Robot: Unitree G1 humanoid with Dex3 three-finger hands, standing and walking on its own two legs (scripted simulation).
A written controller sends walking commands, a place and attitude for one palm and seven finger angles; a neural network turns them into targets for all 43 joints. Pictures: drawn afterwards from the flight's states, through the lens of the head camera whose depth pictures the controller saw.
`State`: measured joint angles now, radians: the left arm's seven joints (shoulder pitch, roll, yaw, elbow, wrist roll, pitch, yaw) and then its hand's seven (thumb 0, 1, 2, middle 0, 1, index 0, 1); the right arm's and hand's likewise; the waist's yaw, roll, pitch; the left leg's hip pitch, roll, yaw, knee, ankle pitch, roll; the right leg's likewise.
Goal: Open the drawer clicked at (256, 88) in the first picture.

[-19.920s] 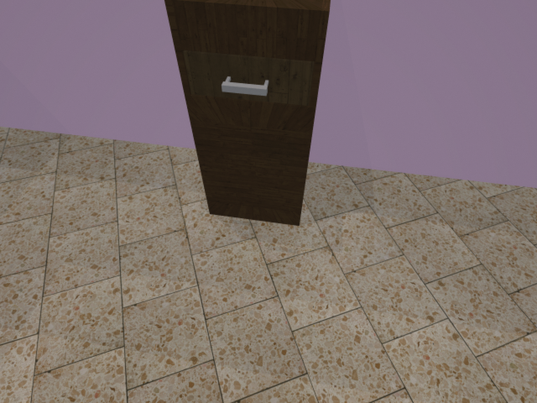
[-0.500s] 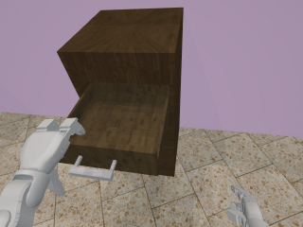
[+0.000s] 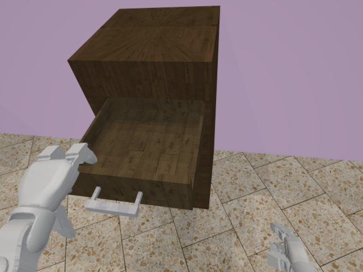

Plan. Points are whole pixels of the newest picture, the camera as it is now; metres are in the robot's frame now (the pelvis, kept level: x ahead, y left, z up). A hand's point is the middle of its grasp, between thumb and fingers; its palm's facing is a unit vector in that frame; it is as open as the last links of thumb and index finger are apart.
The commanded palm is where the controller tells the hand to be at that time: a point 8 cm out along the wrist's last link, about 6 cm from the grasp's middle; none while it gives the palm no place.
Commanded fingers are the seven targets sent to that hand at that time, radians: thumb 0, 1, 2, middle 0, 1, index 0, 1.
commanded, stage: draw the hand back to the body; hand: left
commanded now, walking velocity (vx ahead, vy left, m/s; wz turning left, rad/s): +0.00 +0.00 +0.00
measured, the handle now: (115, 200) +0.28 +0.23 -0.04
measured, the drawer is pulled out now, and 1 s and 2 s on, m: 0.30 0.30 0.30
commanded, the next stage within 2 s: step back with the hand held close in 1.22 s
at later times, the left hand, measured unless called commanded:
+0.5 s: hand (78, 179) +0.22 +0.22 +0.16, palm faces +0.37 -0.86 -0.34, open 13.0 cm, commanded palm +0.17 +0.26 +0.17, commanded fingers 0.00 0.03 0.52 -0.26 -0.86 -0.26 -0.86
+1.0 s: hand (75, 187) +0.20 +0.21 +0.16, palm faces +0.39 -0.82 -0.41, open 8.8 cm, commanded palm +0.15 +0.25 +0.18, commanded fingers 0.00 0.90 0.90 -0.20 -0.30 -0.20 -0.30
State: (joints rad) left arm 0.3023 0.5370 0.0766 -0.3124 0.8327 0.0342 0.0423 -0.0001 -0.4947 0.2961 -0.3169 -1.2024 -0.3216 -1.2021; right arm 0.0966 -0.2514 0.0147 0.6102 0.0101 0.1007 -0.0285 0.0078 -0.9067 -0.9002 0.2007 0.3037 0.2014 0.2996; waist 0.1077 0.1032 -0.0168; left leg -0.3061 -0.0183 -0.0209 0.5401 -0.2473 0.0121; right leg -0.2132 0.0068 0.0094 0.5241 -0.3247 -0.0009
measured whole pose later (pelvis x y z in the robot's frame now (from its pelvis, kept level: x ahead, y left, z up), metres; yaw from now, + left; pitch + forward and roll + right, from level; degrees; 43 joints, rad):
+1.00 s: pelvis +0.02 -0.03 +0.01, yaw +0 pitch -3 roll +0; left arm 0.55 0.32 0.28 -0.46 -0.08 -0.09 0.09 0.01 0.55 0.75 -0.23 -0.52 -0.24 -0.52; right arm 0.16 -0.22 0.00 0.63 0.00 -0.10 -0.09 0.01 -0.91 -0.90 0.20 0.30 0.20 0.30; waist 0.07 0.08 0.01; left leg -0.13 0.02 -0.03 0.41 -0.23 -0.03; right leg -0.03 0.04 0.00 0.36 -0.29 -0.04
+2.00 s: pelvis -0.07 +0.00 -0.01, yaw +1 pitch +1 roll -2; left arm 0.64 0.37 0.36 -0.65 -0.04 -0.20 0.13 0.02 0.88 0.89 -0.21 -0.30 -0.22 -0.30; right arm 0.18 -0.20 0.01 0.53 0.01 -0.07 -0.05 0.01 -0.90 -0.90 0.20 0.30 0.20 0.30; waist 0.01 0.02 0.04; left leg -0.46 0.00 -0.04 0.63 -0.27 0.01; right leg -0.34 0.02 -0.01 0.56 -0.23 0.00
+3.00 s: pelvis -0.24 -0.03 +0.00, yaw +0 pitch -1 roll -1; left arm 0.62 0.35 0.31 -0.57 -0.03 -0.17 0.17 0.01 0.88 0.89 -0.21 -0.30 -0.22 -0.30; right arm 0.26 -0.22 0.01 0.62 0.00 -0.06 -0.06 0.01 -0.90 -0.90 0.20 0.30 0.20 0.30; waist -0.01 0.01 -0.05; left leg -0.31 0.00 -0.01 0.57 -0.31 0.02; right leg -0.27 0.02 -0.07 0.54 -0.26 -0.04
